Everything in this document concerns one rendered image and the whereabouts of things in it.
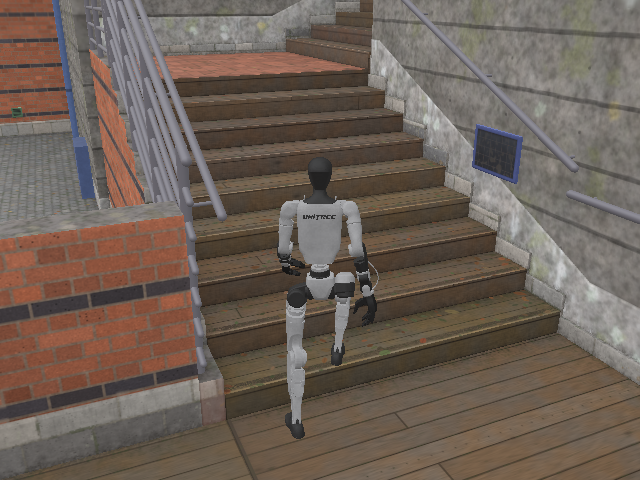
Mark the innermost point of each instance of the robot left forearm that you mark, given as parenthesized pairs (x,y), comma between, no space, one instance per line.
(284,259)

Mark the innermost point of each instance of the robot left upper arm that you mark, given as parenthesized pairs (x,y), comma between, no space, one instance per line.
(288,211)

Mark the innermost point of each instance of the robot right upper arm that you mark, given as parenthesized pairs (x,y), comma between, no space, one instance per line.
(350,210)

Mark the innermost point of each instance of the robot right forearm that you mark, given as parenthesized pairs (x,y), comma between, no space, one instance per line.
(363,274)

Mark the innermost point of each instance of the robot left foot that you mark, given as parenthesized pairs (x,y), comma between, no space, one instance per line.
(297,430)

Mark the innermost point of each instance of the left robot hand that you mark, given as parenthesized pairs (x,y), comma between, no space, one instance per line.
(295,263)

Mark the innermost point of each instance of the right robot shin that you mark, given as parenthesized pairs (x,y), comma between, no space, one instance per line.
(341,320)

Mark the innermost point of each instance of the right robot hand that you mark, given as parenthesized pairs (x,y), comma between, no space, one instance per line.
(372,308)

